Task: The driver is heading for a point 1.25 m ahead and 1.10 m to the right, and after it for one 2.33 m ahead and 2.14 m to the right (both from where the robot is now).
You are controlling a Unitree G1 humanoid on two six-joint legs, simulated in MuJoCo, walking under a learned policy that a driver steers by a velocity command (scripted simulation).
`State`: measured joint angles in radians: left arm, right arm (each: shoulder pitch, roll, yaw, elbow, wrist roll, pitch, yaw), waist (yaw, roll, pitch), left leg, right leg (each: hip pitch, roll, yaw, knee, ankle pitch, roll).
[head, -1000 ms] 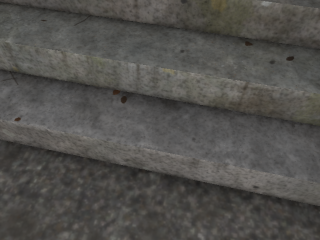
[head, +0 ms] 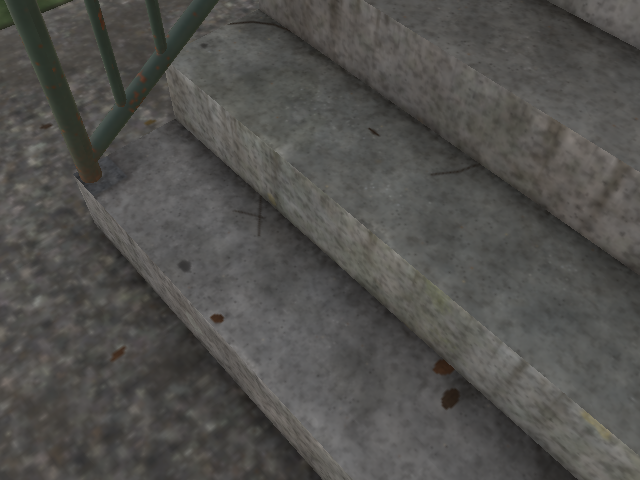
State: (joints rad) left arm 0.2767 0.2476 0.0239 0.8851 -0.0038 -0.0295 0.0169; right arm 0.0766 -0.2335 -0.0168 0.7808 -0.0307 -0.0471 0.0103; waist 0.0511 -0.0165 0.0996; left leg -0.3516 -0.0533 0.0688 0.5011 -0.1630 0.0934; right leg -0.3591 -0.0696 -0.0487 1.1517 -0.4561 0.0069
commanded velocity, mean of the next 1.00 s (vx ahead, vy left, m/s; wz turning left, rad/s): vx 0.06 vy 0.00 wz -0.45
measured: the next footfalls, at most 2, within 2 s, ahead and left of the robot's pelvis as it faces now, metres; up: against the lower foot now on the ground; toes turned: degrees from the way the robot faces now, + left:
right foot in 0.36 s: +0.03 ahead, -0.08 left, +0.00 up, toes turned -14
left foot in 0.84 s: +0.10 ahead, +0.13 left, +0.00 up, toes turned -31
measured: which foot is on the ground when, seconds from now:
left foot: down 0.00-0.36, up 0.38-0.82, down 0.84-1.00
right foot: up 0.00-0.34, down 0.36-0.82, up 0.84-1.00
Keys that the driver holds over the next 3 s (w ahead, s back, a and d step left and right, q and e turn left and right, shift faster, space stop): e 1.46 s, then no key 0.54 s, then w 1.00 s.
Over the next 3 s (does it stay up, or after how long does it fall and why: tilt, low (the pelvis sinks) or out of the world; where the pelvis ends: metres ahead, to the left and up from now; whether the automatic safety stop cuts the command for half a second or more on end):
stays up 0.11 -0.07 0.01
